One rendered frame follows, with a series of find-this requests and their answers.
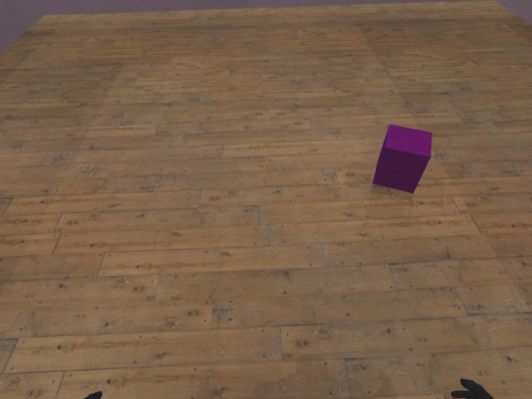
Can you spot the carton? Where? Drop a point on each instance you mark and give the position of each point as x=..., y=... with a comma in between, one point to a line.
x=404, y=156

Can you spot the right robot hand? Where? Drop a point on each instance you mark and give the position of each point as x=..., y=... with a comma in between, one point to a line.
x=476, y=391

